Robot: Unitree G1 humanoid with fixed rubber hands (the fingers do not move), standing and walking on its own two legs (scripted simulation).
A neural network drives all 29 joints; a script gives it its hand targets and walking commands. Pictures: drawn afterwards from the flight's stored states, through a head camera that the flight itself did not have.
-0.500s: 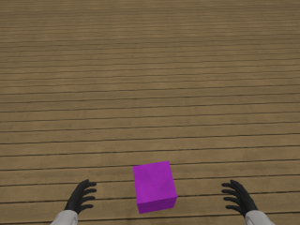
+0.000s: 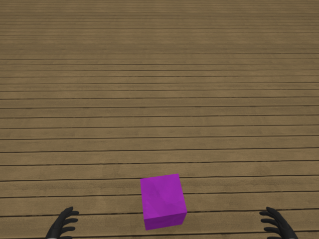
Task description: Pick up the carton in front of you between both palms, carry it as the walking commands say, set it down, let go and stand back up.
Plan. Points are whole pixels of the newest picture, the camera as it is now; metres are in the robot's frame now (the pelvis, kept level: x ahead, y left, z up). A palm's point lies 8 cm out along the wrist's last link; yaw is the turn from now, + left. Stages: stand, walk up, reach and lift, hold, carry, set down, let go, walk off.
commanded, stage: stand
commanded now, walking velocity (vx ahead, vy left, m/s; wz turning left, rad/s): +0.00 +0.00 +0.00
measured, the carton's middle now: (161, 202) +0.39 +0.00 -0.65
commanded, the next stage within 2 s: none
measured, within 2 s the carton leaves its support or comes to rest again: neither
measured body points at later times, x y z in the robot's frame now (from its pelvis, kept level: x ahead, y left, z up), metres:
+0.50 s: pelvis +0.01 +0.01 +0.01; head +0.00 +0.02 +0.46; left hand +0.13 +0.31 -0.11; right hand +0.13 -0.29 -0.09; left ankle -0.01 +0.11 -0.74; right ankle -0.03 -0.12 -0.74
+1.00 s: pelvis -0.01 +0.01 +0.01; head -0.02 +0.02 +0.46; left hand +0.09 +0.32 -0.11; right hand +0.10 -0.30 -0.10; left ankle -0.01 +0.11 -0.74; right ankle -0.03 -0.12 -0.74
